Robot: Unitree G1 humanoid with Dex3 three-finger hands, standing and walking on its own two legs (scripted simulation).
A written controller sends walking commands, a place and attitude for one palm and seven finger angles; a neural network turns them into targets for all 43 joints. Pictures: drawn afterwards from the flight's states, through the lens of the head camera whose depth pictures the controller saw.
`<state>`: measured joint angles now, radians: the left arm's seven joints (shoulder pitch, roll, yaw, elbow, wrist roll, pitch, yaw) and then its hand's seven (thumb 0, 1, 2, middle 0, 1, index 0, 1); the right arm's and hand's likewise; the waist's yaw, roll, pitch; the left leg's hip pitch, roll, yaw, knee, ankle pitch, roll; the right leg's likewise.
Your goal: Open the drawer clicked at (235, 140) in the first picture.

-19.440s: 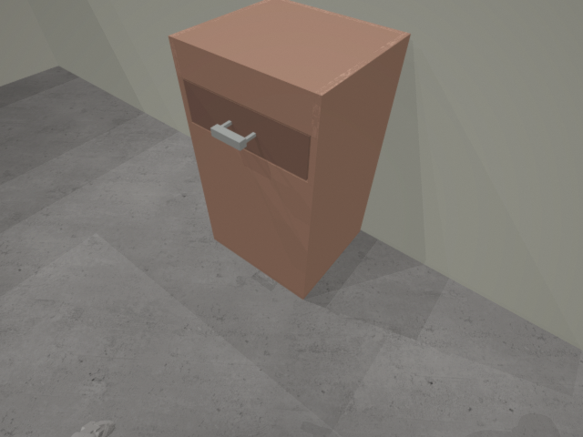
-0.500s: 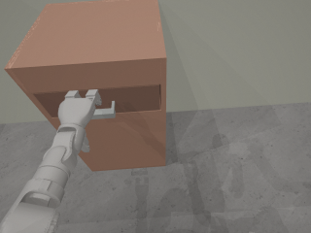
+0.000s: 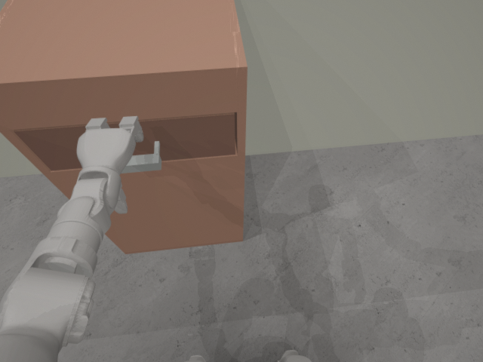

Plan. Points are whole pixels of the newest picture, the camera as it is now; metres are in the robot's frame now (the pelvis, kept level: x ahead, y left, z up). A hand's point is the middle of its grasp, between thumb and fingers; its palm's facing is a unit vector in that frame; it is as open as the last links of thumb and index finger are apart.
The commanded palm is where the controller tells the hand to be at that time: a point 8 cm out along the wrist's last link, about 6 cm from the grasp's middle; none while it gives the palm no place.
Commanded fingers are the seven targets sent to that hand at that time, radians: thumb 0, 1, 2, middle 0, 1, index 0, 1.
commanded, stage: move the hooked fingers above the handle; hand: left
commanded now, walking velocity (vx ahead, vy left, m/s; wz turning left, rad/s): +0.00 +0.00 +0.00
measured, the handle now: (135, 155) +0.54 +0.23 -0.05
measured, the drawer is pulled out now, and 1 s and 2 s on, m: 0.00 0.00 0.00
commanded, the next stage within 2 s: lower the fingers behind the handle in 0.90 s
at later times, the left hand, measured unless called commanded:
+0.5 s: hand (121, 159) +0.48 +0.23 +0.00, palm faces -0.06 -0.02 -1.00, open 13.8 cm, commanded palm +0.47 +0.22 +0.06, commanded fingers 0.00 -0.50 0.30 -0.30 -1.20 -0.30 -1.20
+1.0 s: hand (128, 156) +0.49 +0.22 +0.01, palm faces -0.04 -0.02 -1.00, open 13.8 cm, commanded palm +0.46 +0.22 +0.06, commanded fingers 0.00 -0.50 0.30 -0.30 -1.20 -0.30 -1.20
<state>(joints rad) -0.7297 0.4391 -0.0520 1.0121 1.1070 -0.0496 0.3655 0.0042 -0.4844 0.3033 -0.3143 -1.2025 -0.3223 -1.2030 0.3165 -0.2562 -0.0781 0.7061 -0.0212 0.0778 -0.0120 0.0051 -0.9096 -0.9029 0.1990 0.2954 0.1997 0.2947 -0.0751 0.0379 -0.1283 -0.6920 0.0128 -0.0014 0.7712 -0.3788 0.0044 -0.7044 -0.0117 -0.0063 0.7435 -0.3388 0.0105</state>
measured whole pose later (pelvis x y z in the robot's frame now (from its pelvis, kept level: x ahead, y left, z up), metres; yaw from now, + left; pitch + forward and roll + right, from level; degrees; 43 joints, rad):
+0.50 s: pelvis +0.00 +0.01 -0.01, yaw -1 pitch +21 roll -2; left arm -0.79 0.49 0.00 1.09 1.11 -0.04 0.37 0.00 -0.48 0.30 -0.32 -1.21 -0.32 -1.20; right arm 0.38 -0.25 -0.07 0.74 -0.04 0.10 0.00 0.00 -0.91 -0.90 0.20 0.30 0.20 0.29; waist -0.12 0.05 -0.14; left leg -0.80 0.02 0.01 0.84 -0.42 0.02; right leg -0.80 0.00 0.01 0.78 -0.35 0.03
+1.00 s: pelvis +0.01 +0.01 -0.01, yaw -1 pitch +20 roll -1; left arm -0.79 0.44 -0.03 1.07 1.11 -0.02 0.38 0.00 -0.48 0.30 -0.31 -1.20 -0.32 -1.20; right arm 0.34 -0.25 -0.06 0.71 -0.04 0.10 0.00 0.00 -0.91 -0.90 0.20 0.30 0.20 0.29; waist -0.11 0.05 -0.15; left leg -0.77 0.02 0.00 0.83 -0.42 0.01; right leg -0.77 0.00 0.00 0.78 -0.36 0.02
